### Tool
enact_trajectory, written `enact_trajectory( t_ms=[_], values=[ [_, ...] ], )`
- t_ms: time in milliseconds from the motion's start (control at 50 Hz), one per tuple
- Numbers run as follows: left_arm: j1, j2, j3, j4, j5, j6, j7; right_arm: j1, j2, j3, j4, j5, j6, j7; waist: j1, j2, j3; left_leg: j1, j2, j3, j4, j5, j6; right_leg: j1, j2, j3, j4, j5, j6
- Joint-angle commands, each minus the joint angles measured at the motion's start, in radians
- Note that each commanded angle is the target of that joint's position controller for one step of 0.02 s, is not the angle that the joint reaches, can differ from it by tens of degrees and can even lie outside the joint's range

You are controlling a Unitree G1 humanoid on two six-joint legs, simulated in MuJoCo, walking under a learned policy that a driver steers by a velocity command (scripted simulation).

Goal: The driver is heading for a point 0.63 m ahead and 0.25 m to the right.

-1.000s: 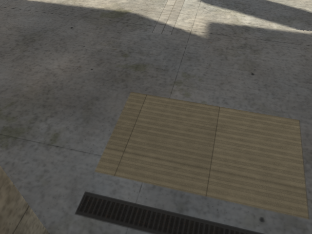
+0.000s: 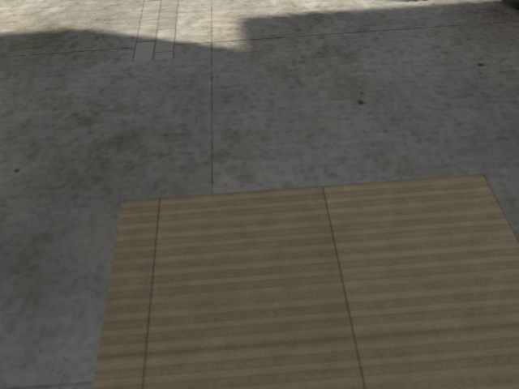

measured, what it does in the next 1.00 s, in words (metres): goes down, turning right: right foot 0.19 m lower, then left foot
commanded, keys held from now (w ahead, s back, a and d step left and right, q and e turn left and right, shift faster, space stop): w+e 0.82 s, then no key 0.18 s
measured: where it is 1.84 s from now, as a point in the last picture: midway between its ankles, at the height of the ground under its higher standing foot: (321, 326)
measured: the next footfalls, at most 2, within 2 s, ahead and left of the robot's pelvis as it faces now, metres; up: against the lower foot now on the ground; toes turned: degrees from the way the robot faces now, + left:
right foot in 0.10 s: +0.22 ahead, -0.12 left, -0.19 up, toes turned -7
left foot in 0.40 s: +0.47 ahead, +0.13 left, -0.19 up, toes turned -17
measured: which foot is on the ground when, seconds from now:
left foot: down 0.00-0.10, up 0.12-0.38, down 0.40-0.86, up 0.88-1.00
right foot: up 0.00-0.08, down 0.10-0.40, up 0.42-0.84, down 0.86-1.00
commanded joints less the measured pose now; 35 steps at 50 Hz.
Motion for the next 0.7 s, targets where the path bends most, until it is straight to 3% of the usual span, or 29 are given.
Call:
enact_trajectory(
  t_ms=[20, 40, 60, 80, 100, 120, 140, 160, 180, 200, 220, 240, 260, 280, 300, 320, 340, 380, 400, 420, 440, 460, 480, 520, 560, 600, 620, 640, 700],
  values=[
    [-0.317, -0.065, -0.021, -0.159, -0.181, 0.009, -0.004, 0.057, -0.235, -0.097, -0.023, 0.133, 0.050, -0.078, -0.070, -0.055, 0.265, -0.086, 0.257, -0.281, -0.058, 0.837, 0.085, -0.162, 0.091, -0.056, -0.081, -0.026, 0.040],
    [-0.230, -0.074, -0.016, -0.163, -0.174, 0.029, 0.003, -0.030, -0.242, -0.112, -0.041, 0.108, 0.062, -0.064, -0.018, 0.061, 0.196, -0.171, 0.293, -0.313, 0.014, 0.864, 0.108, 0.017, 0.044, -0.030, -0.107, -0.094, 0.011],
    [-0.117, -0.007, 0.017, -0.127, -0.137, 0.036, 0.008, -0.025, -0.204, -0.111, -0.055, 0.095, 0.064, -0.046, 0.015, -0.002, 0.114, -0.177, 0.228, -0.229, 0.163, 1.090, 0.089, 0.207, 0.124, -0.148, -0.153, -0.115, -0.004],
    [0.092, 0.029, 0.045, -0.069, -0.114, 0.044, 0.019, -0.062, -0.203, -0.123, -0.066, 0.088, 0.057, -0.032, 0.115, 0.031, 0.008, -0.289, 0.207, -0.204, 0.405, 1.133, 0.075, 0.528, 0.154, -0.164, -0.234, -0.050, -0.048],
    [0.353, 0.121, 0.089, 0.003, -0.094, 0.067, 0.037, -0.104, -0.197, -0.129, -0.072, 0.076, 0.030, -0.016, 0.252, -0.069, -0.075, -0.545, 0.119, -0.147, 0.836, 0.778, 0.016, 0.883, 0.080, -0.088, -0.253, 0.188, -0.147],
    [0.441, 0.220, 0.095, 0.041, -0.061, 0.044, 0.042, -0.035, -0.099, -0.102, -0.106, 0.071, -0.004, 0.009, 0.249, -0.230, -0.300, -1.005, 0.072, -0.225, 1.223, -0.027, -0.025, 1.383, -0.161, 0.149, 0.144, 0.569, -0.291],
    [0.499, 0.218, 0.103, 0.026, -0.065, 0.039, 0.062, -0.149, -0.160, -0.104, -0.192, 0.092, -0.043, 0.023, 0.327, -0.203, -0.467, -1.147, 0.099, -0.355, 1.200, 0.013, -0.044, 1.455, -0.215, 0.301, 0.128, 0.423, -0.389],
    [0.526, 0.232, 0.112, 0.022, -0.046, 0.048, 0.082, -0.275, -0.220, -0.113, -0.277, 0.113, -0.053, 0.024, 0.330, -0.054, -0.464, -1.223, 0.130, -0.395, 1.042, 0.092, -0.051, 1.407, -0.221, 0.397, -0.005, -0.036, -0.366],
    [0.447, 0.280, 0.134, 0.046, -0.052, 0.057, 0.105, -0.301, -0.127, -0.089, -0.332, 0.121, -0.052, 0.015, 0.216, 0.051, -0.417, -1.225, 0.145, -0.378, 0.938, 0.205, -0.045, 1.222, -0.259, 0.565, -0.139, -0.458, -0.344],
    [0.304, 0.198, 0.110, -0.007, -0.053, 0.043, 0.110, -0.347, -0.153, -0.104, -0.324, 0.122, -0.037, -0.009, 0.159, 0.192, -0.295, -1.189, 0.162, -0.400, 0.757, 0.393, -0.031, 0.963, -0.285, 0.608, -0.223, -0.623, -0.313],
    [0.100, 0.146, 0.089, -0.054, -0.070, 0.031, 0.122, -0.387, -0.153, -0.109, -0.346, 0.112, 0.003, -0.028, 0.047, 0.191, -0.077, -1.059, 0.194, -0.417, 0.540, 0.497, -0.062, 0.563, -0.249, 0.530, -0.284, -0.563, -0.266],
    [-0.072, 0.144, 0.084, -0.119, -0.084, 0.022, 0.121, -0.324, -0.166, -0.117, -0.334, 0.086, 0.027, -0.038, -0.029, 0.138, 0.015, -0.797, 0.232, -0.427, 0.260, 0.487, -0.076, 0.195, -0.192, 0.404, -0.325, -0.540, -0.216],
    [-0.151, 0.142, 0.093, -0.164, -0.070, 0.009, 0.117, -0.316, -0.174, -0.122, -0.323, 0.054, 0.034, -0.039, -0.051, 0.133, 0.039, -0.493, 0.217, -0.403, 0.014, 0.576, -0.084, -0.071, -0.071, 0.256, -0.338, -0.534, -0.176],
    [-0.107, 0.152, 0.109, -0.155, -0.063, 0.008, 0.126, -0.292, -0.172, -0.130, -0.311, 0.044, 0.025, -0.038, -0.050, 0.049, -0.037, -0.281, 0.153, -0.354, -0.081, 0.811, -0.075, -0.125, 0.040, 0.152, -0.275, -0.553, -0.148],
    [-0.051, 0.130, 0.109, -0.141, -0.070, 0.006, 0.131, -0.279, -0.185, -0.141, -0.284, 0.064, 0.019, -0.026, -0.040, 0.017, -0.079, -0.181, 0.096, -0.307, -0.129, 0.987, -0.084, -0.111, 0.054, 0.128, -0.254, -0.579, -0.144],
    [-0.015, 0.120, 0.108, -0.125, -0.090, 0.001, 0.133, -0.294, -0.184, -0.143, -0.283, 0.068, 0.012, -0.012, -0.039, -0.012, -0.090, -0.092, 0.076, -0.293, -0.191, 1.042, -0.091, -0.108, 0.055, 0.129, -0.246, -0.632, -0.149],
    [0.007, 0.096, 0.105, -0.108, -0.099, 0.003, 0.137, -0.286, -0.187, -0.149, -0.275, 0.077, 0.018, -0.008, -0.049, -0.013, -0.090, -0.042, 0.061, -0.280, -0.229, 1.004, -0.097, -0.076, 0.062, 0.142, -0.204, -0.674, -0.137],
    [0.066, 0.046, 0.095, -0.094, -0.089, -0.004, 0.123, -0.141, -0.241, -0.180, -0.225, 0.074, 0.029, -0.007, -0.114, -0.012, -0.106, 0.053, 0.024, -0.225, -0.196, 0.711, -0.080, -0.013, 0.099, 0.174, -0.025, -0.734, -0.071],
    [0.035, -0.008, 0.083, -0.098, -0.089, -0.017, 0.109, -0.006, -0.269, -0.193, -0.193, 0.064, 0.017, -0.003, -0.195, 0.064, -0.099, 0.135, 0.094, -0.324, -0.228, 0.606, -0.038, -0.086, 0.168, 0.141, 0.305, -0.675, -0.022],
    [0.149, -0.106, 0.068, -0.101, -0.076, -0.030, 0.102, 0.025, -0.320, -0.191, -0.193, 0.058, 0.009, 0.013, -0.110, 0.430, -0.070, 0.129, 0.292, -0.668, -0.345, 0.733, 0.061, -0.230, 0.276, 0.109, 0.789, -1.043, 0.018],
    [0.317, -0.047, 0.086, -0.114, -0.122, -0.045, 0.086, -0.034, -0.376, -0.200, -0.242, 0.034, -0.002, 0.031, 0.000, 0.562, -0.172, 0.215, 0.487, -1.210, -0.680, 0.427, 0.206, -0.362, 0.276, 0.210, 0.922, -1.000, -0.009],
    [0.205, 0.006, 0.098, -0.119, -0.142, -0.030, 0.095, -0.133, -0.343, -0.201, -0.262, 0.049, -0.006, 0.029, -0.001, 0.369, -0.040, 0.137, 0.511, -1.234, -0.739, 0.162, 0.213, -0.454, 0.215, 0.185, 1.006, -0.899, -0.010],
    [0.034, 0.068, 0.111, -0.160, -0.113, -0.003, 0.111, -0.225, -0.282, -0.179, -0.276, 0.049, 0.003, 0.024, -0.034, 0.225, 0.073, -0.027, 0.430, -1.007, -0.716, 0.148, 0.189, -0.467, 0.165, 0.129, 0.969, -0.801, -0.025],
    [0.082, 0.033, 0.110, -0.177, -0.087, 0.026, 0.113, -0.336, -0.206, -0.147, -0.259, 0.036, 0.020, 0.006, 0.064, 0.214, 0.046, -0.208, 0.363, -0.771, -0.669, 0.364, 0.156, -0.301, 0.113, 0.136, 0.872, -0.685, -0.005],
    [0.091, 0.027, 0.118, -0.188, -0.091, 0.044, 0.101, -0.373, -0.188, -0.139, -0.238, 0.049, 0.023, -0.010, 0.103, 0.221, 0.021, -0.267, 0.308, -0.552, -0.696, 0.572, 0.114, -0.188, 0.105, 0.105, 0.747, -0.649, 0.013],
    [0.031, 0.017, 0.116, -0.223, -0.068, 0.045, 0.093, -0.331, -0.214, -0.149, -0.214, 0.066, 0.016, -0.021, 0.085, 0.165, 0.004, -0.200, 0.322, -0.452, -0.717, 0.783, 0.126, -0.190, 0.090, 0.100, 0.581, -0.585, 0.022],
    [-0.002, 0.021, 0.117, -0.235, -0.070, 0.046, 0.089, -0.346, -0.251, -0.161, -0.221, 0.073, 0.013, -0.026, 0.080, 0.126, -0.012, -0.175, 0.325, -0.405, -0.715, 0.836, 0.125, -0.175, 0.086, 0.101, 0.464, -0.525, 0.025],
    [-0.017, -0.018, 0.104, -0.243, -0.068, 0.044, 0.077, -0.303, -0.258, -0.166, -0.209, 0.074, 0.013, -0.030, 0.081, 0.108, -0.049, -0.112, 0.336, -0.374, -0.717, 0.849, 0.128, -0.142, 0.085, 0.068, 0.372, -0.513, 0.026],
    [-0.095, -0.043, 0.090, -0.248, -0.077, 0.043, 0.058, -0.259, -0.283, -0.180, -0.197, 0.089, 0.027, -0.032, 0.043, 0.134, -0.038, -0.029, 0.321, -0.265, -0.729, 0.827, 0.127, -0.074, 0.096, -0.030, 0.191, -0.512, 0.036]
  ],
)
